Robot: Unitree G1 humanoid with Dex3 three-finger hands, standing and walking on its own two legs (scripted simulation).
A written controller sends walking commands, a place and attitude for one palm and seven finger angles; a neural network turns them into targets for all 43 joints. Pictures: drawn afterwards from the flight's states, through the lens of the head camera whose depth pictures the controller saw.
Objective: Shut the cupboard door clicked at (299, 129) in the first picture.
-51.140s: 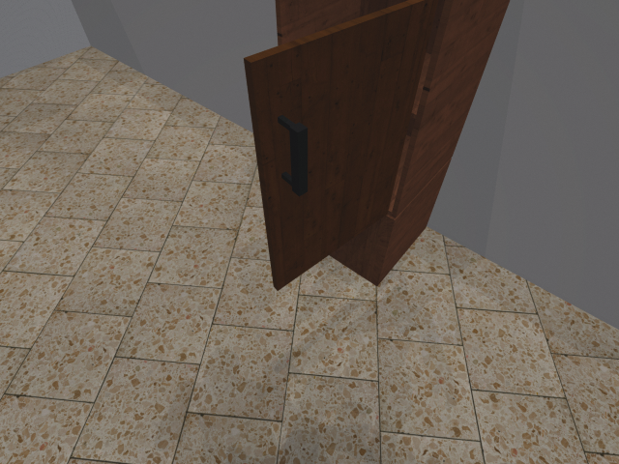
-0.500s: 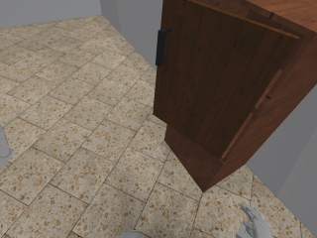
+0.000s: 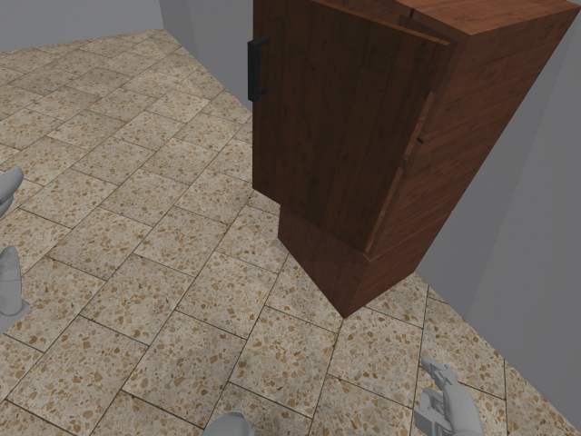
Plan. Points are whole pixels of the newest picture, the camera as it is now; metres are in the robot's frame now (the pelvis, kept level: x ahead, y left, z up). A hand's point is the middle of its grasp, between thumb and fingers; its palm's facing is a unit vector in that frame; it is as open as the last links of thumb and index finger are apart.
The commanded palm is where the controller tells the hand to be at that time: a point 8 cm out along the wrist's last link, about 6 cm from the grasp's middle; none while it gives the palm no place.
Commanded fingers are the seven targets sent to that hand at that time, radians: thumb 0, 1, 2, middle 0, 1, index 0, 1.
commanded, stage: stop stepping back and stand still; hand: left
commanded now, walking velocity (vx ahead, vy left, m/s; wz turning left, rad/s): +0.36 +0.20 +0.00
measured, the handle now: (259, 69) +0.85 +0.16 +0.09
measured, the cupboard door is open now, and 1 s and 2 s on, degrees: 19 19 19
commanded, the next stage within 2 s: let the arm hang, fingers relaxed in 1.04 s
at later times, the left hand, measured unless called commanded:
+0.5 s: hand out of the picture +0.06 +0.32 +0.18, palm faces +0.57 -0.71 -0.41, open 7.4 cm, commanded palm +0.00 +0.34 +0.18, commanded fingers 0.00 0.90 0.90 -0.20 -0.30 -0.20 -0.30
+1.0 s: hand out of the picture +0.08 +0.34 +0.17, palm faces +0.53 -0.73 -0.44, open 7.4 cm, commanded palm +0.01 +0.36 +0.18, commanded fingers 0.00 0.90 0.90 -0.20 -0.30 -0.20 -0.30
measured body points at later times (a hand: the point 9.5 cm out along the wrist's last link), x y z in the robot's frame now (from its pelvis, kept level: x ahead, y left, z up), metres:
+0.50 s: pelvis -0.10 +0.03 +0.00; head -0.14 +0.04 +0.45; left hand +0.03 +0.36 +0.20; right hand +0.06 -0.17 -0.09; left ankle -0.10 +0.14 -0.73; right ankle -0.09 -0.09 -0.73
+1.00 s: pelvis -0.09 +0.05 +0.00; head -0.10 +0.06 +0.45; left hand +0.04 +0.37 +0.19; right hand +0.09 -0.16 -0.08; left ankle -0.08 +0.14 -0.73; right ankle -0.09 -0.07 -0.73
